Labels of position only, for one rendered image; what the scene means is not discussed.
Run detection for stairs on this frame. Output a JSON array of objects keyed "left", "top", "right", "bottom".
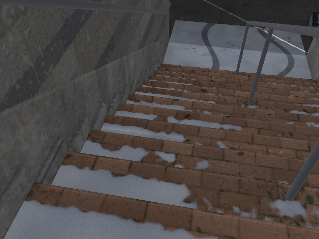
[{"left": 52, "top": 64, "right": 319, "bottom": 229}]

